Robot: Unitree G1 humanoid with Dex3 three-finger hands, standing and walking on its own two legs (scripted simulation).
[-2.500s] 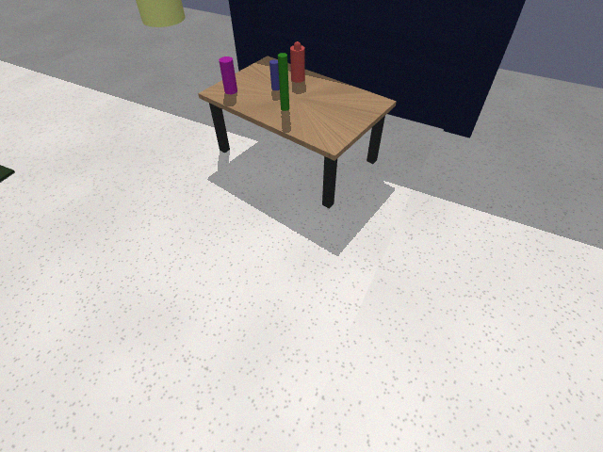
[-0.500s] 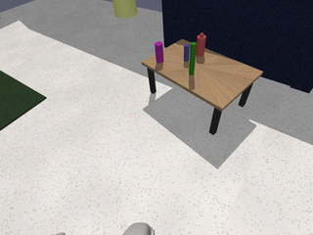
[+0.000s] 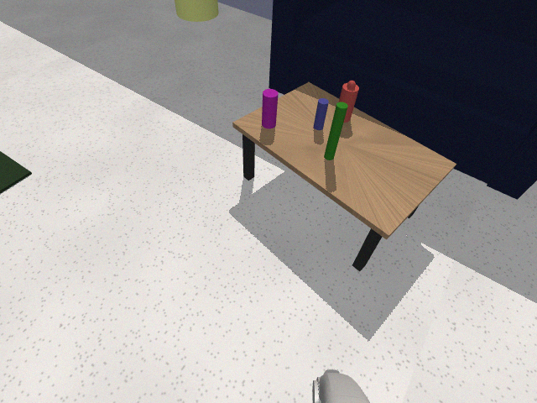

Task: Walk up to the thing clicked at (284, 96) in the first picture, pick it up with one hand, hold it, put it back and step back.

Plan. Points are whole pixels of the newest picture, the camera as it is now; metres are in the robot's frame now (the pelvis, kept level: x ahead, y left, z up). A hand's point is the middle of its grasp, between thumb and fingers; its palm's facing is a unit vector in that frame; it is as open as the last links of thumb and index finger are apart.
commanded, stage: walk up
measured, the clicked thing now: (335, 133) +1.04 -0.22 -0.30
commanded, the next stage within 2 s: none
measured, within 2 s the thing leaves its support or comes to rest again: neither
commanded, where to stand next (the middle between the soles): +0.45 +0.02 m, yaw -3 degrees
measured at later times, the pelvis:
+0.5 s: pelvis +0.18 -0.01 +0.00, yaw +0 degrees
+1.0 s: pelvis +0.35 +0.01 -0.02, yaw -3 degrees
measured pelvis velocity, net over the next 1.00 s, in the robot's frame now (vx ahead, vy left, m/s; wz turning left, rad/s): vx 0.35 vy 0.01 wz -0.05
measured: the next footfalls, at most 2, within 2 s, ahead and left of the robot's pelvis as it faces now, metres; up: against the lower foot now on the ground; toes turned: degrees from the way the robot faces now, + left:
right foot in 0.20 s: +0.24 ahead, -0.13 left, +0.00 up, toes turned -5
left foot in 0.60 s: +0.36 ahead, +0.15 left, +0.00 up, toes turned +4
